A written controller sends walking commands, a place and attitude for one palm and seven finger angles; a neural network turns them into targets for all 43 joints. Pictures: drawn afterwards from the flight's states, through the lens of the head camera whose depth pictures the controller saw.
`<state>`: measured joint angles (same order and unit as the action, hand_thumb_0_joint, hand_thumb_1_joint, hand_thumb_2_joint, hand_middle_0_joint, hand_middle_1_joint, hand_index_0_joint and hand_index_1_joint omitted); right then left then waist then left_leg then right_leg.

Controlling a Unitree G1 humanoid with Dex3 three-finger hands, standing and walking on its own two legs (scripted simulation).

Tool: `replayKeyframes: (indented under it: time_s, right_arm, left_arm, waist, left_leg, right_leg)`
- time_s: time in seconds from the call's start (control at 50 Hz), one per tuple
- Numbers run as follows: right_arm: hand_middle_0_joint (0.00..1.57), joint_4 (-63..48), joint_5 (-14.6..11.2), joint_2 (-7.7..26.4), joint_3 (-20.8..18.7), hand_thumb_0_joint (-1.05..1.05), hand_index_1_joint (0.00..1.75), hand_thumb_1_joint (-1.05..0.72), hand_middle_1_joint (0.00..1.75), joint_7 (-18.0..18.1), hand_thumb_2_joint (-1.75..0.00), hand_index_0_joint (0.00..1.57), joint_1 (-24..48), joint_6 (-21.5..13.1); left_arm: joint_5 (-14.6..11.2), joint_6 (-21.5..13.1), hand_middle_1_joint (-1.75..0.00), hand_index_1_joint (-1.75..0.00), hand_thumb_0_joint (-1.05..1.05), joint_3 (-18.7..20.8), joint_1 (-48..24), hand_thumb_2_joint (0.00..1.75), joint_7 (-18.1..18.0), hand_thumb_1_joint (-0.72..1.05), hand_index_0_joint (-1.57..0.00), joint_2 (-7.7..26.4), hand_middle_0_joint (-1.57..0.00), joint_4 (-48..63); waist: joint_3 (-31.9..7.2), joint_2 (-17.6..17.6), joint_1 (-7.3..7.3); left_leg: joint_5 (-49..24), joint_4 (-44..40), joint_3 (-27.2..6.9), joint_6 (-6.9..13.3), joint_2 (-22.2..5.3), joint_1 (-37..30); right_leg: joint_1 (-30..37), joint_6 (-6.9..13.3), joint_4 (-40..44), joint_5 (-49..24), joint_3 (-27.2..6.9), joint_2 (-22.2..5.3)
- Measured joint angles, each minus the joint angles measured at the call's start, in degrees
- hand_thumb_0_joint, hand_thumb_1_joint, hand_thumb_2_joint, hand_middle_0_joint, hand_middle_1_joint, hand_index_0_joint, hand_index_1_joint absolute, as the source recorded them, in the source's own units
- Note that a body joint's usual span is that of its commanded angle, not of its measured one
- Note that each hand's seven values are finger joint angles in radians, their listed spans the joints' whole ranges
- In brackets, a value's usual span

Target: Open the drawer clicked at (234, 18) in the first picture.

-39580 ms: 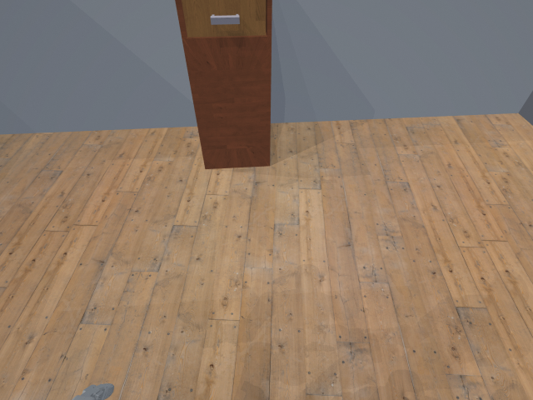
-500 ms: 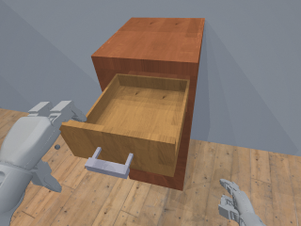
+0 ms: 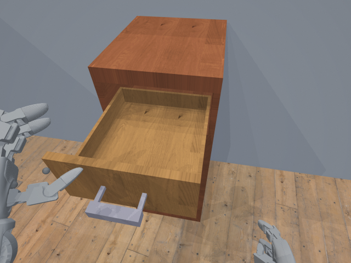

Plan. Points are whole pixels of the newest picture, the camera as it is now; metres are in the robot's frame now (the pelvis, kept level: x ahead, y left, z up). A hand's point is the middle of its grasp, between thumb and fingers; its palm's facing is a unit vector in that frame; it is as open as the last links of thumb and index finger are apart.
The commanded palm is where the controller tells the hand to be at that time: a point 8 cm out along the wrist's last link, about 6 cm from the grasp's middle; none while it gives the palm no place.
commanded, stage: draw the hand back to the body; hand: left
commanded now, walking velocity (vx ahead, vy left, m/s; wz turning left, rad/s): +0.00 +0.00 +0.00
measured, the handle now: (118, 203) +0.23 +0.15 +0.05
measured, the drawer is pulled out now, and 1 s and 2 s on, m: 0.29 0.29 0.29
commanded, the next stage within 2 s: step back with the hand held close in 0.46 s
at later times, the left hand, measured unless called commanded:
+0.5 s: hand (39, 175) +0.18 +0.22 +0.22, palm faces +0.42 -0.82 -0.39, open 7.6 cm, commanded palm +0.13 +0.27 +0.24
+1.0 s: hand (24, 197) +0.15 +0.22 +0.21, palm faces +0.31 -0.77 -0.55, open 7.4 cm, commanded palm +0.09 +0.28 +0.24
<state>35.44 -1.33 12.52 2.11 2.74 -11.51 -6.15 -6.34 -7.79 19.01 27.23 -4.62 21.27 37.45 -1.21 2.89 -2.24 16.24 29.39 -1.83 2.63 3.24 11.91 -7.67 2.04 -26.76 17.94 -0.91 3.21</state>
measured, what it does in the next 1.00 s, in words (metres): stands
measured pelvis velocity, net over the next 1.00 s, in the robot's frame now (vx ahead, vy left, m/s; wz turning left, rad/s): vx -0.04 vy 0.00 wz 0.00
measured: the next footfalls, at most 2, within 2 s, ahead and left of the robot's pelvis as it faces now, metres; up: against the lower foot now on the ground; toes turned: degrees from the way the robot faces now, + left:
right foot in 1.66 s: -0.21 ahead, -0.13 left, +0.00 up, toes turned -2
left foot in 1.90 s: -0.15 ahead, +0.09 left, +0.00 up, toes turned +1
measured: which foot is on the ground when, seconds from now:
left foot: down 0.00-1.00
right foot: down 0.00-1.00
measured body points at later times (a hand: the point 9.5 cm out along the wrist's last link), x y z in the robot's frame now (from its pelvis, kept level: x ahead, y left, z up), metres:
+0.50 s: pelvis +0.00 -0.01 +0.00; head -0.02 -0.03 +0.45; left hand +0.15 +0.26 +0.24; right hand +0.20 -0.22 -0.08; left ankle -0.01 +0.09 -0.74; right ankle -0.04 -0.10 -0.74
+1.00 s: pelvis -0.04 +0.00 +0.00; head -0.03 +0.00 +0.45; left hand +0.13 +0.26 +0.24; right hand +0.12 -0.25 -0.08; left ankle -0.01 +0.09 -0.74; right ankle -0.04 -0.10 -0.74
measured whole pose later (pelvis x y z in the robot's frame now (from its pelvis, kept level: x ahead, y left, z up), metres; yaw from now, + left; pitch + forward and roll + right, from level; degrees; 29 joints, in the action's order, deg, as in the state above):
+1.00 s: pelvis -0.04 +0.00 +0.00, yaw +0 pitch +2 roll -1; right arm 31.2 -1.9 13.2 -0.4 3.0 -12.2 -0.2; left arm -4.8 -12.2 27.8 35.4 -5.0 28.8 41.0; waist -0.5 0.3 1.2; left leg 13.3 31.9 -1.6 2.7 3.1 19.9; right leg -16.4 1.7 -30.9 16.0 -0.4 3.2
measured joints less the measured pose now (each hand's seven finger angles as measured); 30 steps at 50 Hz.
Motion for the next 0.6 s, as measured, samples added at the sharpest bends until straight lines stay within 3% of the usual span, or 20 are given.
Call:
replayKeyframes:
  time_s: [0.22,0.36,0.6]
  right_arm:
    - [0.2,-0.68,-0.7,-0.31,-0.34,0.01,0.3,-0.9,0.3,0.61,-0.9,0.2,0.95,0.94]
    - [0.2,-0.74,-0.62,-0.18,-0.28,0.01,0.3,-0.9,0.3,0.52,-0.9,0.2,1.01,1.03]
    - [0.2,-0.68,-0.87,-0.19,-0.38,0.01,0.3,-0.9,0.3,0.56,-0.9,0.2,-0.12,1.21]
  left_arm:
    - [-0.36,0.49,-0.54,-0.54,0.01,3.81,0.97,0.74,-0.66,0.52,-0.24,1.76,-0.24,-1.72]
    - [-0.37,1.25,-0.39,-0.39,0.01,2.3,0.74,0.84,-0.8,0.75,-0.22,0.04,-0.22,-2.21]
    - [-0.25,0.35,-0.31,-0.31,0.02,3.49,0.88,0.89,-0.62,0.87,-0.21,1.58,-0.21,-2.13]
  waist:
    - [-1.26,-0.11,-0.86]
    - [-1.38,-0.04,-0.91]
    - [-1.33,0.31,-0.26]
  left_leg:
    - [0.62,0.38,-0.81,-0.44,-0.25,0.06]
    - [0.52,0.47,-1.14,-0.61,-0.27,0.23]
    - [0.56,0.85,-1.38,-1.15,-0.89,0.39]
  right_leg:
    - [0.5,0.43,0.46,0.37,0.78,0.32]
    - [0.31,0.64,0.17,0.49,1.16,0.36]
    - [0.33,1.2,0.22,0.28,1.42,0.99]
